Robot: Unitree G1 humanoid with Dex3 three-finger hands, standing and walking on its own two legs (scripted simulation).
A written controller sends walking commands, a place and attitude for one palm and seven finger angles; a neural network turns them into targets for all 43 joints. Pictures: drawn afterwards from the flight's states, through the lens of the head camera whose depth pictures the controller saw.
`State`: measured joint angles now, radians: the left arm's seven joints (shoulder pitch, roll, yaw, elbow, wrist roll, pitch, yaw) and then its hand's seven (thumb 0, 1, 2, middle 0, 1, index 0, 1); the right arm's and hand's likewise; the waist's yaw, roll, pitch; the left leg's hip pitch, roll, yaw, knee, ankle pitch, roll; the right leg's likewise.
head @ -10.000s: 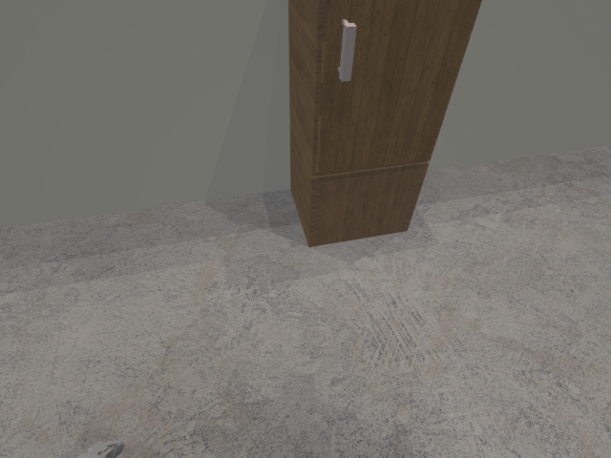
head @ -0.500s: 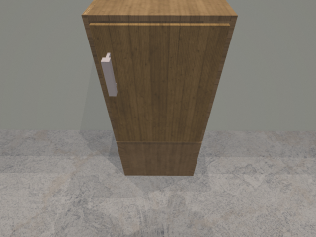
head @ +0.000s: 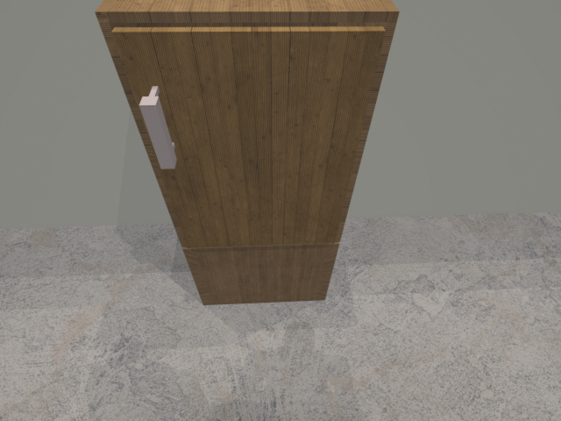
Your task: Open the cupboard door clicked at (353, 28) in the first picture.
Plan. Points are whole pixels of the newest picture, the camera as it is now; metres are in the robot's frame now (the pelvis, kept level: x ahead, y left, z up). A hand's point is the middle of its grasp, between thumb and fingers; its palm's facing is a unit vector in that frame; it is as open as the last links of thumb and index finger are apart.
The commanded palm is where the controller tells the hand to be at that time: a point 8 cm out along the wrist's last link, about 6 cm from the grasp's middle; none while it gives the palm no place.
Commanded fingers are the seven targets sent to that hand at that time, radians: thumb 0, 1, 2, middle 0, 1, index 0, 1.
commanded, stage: come to a stop and stand still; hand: left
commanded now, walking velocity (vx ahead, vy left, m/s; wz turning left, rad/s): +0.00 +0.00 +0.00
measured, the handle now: (161, 128) +0.58 +0.25 +0.09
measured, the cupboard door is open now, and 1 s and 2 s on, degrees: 0 0 0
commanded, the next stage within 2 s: look again from close up in 0.48 s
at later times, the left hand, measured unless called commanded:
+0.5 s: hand out of the picture +0.02 +0.15 -0.18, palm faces +0.04 -0.98 -0.20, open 7.4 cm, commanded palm none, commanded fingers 0.00 0.90 0.90 -0.20 -0.30 -0.20 -0.30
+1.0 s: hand out of the picture +0.02 +0.15 -0.17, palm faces +0.05 -0.98 -0.19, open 7.4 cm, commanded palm none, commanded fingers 0.00 0.90 0.90 -0.20 -0.30 -0.20 -0.30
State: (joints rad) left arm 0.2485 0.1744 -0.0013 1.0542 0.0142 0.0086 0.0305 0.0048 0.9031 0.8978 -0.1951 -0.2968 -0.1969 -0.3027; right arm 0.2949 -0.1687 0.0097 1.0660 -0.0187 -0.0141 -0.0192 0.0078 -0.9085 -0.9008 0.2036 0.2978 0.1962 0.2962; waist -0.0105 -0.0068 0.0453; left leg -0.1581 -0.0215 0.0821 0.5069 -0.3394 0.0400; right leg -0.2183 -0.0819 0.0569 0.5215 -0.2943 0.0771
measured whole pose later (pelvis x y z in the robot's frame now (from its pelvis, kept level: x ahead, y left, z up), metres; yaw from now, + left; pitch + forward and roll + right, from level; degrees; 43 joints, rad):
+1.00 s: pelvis +0.00 -0.03 +0.00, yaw +1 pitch -1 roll +0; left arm 0.26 0.18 0.01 1.08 0.01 0.00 0.03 0.01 0.91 0.90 -0.19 -0.30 -0.20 -0.30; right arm 0.27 -0.14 0.01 1.12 -0.02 -0.02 -0.03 0.01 -0.91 -0.90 0.20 0.30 0.20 0.30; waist 0.00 -0.02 0.03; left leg -0.14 0.03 0.04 0.48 -0.32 -0.01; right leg -0.18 -0.04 0.01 0.49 -0.29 0.04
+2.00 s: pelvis +0.11 +0.02 +0.00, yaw +7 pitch +1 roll -1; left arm 0.07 0.17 0.05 0.94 0.02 0.03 0.03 0.01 0.91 0.90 -0.19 -0.30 -0.19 -0.30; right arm 0.35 -0.09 -0.03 1.07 -0.03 -0.01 -0.06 0.00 -0.90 -0.90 0.21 0.30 0.20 0.30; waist -0.04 -0.01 0.14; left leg -0.06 -0.02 0.05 0.44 -0.39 0.06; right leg -0.44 0.00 -0.05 0.75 -0.31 -0.01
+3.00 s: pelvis +0.07 -0.01 -0.01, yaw +5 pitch +1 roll -2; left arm 0.27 0.13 0.00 1.06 0.02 -0.04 0.04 0.02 0.93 0.90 -0.20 -0.30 -0.20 -0.30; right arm 0.33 -0.17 -0.02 1.05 -0.03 0.01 0.00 0.01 -0.91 -0.90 0.20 0.30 0.19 0.30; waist -0.06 0.10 0.05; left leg -0.35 0.05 0.02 0.71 -0.37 0.00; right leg -0.24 0.06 -0.06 0.54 -0.31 -0.04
